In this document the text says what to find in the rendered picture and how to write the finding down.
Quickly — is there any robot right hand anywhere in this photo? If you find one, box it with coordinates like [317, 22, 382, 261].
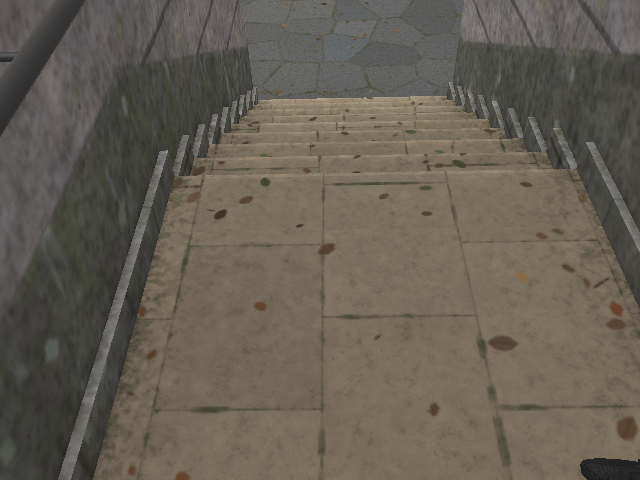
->
[580, 458, 640, 480]

